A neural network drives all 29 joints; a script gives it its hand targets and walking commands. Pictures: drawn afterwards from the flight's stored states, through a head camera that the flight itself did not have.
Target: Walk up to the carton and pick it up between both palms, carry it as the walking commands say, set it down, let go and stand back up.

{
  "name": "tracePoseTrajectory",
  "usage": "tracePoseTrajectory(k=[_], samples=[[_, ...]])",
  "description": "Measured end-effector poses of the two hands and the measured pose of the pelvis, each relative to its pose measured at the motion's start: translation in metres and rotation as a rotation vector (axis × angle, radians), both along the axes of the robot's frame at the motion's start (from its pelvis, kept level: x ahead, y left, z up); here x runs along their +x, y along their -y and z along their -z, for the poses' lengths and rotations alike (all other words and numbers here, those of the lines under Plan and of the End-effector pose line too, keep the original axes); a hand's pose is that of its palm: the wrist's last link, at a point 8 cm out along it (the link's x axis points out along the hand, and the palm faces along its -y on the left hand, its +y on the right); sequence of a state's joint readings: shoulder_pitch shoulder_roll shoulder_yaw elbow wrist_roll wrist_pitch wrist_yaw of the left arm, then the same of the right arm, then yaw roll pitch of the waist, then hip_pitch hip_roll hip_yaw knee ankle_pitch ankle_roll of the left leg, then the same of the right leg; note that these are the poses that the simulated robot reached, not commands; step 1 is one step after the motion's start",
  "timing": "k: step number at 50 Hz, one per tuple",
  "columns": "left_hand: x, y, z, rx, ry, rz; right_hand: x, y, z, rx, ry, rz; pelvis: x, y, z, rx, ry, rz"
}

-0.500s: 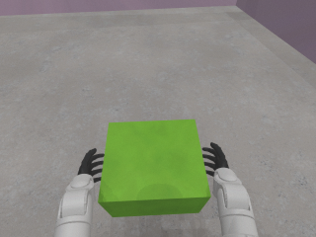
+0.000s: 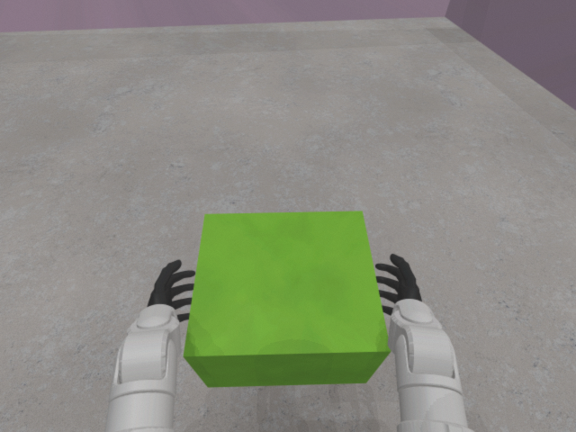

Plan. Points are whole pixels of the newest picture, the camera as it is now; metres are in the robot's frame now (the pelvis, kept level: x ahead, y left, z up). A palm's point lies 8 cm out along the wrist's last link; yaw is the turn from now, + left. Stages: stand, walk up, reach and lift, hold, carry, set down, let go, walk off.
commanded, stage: carry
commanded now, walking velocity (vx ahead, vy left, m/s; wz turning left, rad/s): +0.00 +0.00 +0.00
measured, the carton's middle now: (285, 298) +0.34 +0.00 -0.05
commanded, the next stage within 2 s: hold in 1.94 s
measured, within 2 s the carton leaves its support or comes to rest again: neither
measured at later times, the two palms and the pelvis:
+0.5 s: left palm (155, 299) +0.30 +0.19 +0.03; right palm (393, 297) +0.30 -0.15 +0.03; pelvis +0.02 +0.02 +0.00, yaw +0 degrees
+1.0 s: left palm (174, 294) +0.30 +0.16 +0.03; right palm (414, 299) +0.30 -0.18 +0.03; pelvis +0.02 +0.00 +0.00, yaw -1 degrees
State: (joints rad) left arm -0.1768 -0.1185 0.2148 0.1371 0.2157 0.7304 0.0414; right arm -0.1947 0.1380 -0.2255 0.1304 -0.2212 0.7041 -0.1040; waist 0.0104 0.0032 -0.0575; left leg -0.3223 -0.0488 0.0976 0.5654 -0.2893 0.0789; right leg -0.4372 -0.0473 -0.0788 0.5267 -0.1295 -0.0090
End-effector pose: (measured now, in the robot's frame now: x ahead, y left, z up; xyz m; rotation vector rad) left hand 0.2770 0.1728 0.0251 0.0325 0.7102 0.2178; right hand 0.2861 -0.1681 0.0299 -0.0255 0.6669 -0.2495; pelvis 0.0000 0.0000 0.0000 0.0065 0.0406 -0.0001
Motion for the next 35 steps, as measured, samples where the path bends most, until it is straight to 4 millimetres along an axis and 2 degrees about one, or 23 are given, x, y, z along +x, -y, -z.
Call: tracePoseTrajectory(k=[8,17,27,35], samples=[[0.012,-0.010,-0.004,-0.012,0.019,-0.010,0.012,-0.009,0.000,0.026,0.017,0.006,0.009,-0.012,0.001,-0.007,-0.003,-0.001],[0.015,-0.015,0.005,-0.009,-0.012,0.005,0.012,-0.014,0.009,0.013,-0.016,0.010,0.015,-0.018,0.002,-0.007,0.012,0.001],[0.022,-0.013,-0.003,-0.009,0.015,0.007,0.019,-0.012,0.002,0.018,0.009,0.009,0.019,-0.016,0.002,-0.007,0.008,0.002],[0.022,-0.006,-0.002,-0.010,0.005,0.023,0.017,-0.004,0.001,0.003,-0.002,0.009,0.022,-0.010,0.001,-0.007,0.015,0.006]])
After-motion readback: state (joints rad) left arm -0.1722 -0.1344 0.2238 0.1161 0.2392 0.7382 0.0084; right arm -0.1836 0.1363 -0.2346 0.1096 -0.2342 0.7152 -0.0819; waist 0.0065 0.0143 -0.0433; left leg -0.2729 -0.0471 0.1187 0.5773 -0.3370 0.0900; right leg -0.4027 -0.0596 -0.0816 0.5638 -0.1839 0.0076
